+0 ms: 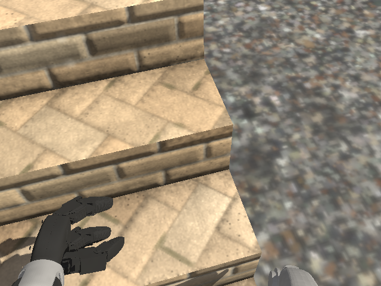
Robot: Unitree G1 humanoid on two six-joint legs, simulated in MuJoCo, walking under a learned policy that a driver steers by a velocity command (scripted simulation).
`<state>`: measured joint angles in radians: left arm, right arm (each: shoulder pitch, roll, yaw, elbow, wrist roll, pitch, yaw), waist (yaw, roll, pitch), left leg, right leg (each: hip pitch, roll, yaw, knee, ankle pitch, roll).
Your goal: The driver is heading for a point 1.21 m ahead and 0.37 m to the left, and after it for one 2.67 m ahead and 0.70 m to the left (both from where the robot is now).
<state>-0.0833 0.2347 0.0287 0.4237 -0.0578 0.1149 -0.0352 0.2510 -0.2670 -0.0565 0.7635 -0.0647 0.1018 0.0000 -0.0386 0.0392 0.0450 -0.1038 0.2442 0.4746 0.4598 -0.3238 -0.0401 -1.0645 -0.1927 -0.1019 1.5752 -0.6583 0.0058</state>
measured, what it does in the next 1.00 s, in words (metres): steps on the spot, turning left: left foot 0.19 m lower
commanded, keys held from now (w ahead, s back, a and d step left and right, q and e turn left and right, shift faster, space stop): q+shift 0.82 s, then e+shift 0.12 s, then w+e+shift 0.06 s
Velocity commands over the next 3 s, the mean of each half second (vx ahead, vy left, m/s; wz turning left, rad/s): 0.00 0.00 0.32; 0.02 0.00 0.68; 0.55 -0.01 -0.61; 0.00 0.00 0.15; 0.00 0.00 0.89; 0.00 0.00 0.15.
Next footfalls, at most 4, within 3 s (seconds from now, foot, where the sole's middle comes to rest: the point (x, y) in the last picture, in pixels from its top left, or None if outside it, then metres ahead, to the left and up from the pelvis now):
0.60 left None -0.01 0.07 -0.78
1.24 right None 0.05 -0.19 -0.78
1.80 left None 0.17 -0.11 -0.58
2.26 right None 0.10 -0.38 -0.97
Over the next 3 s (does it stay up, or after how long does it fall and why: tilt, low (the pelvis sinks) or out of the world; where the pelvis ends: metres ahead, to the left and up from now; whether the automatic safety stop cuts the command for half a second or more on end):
stays up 0.00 -0.55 -0.21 its command is cut before an obstacle after 1.4 s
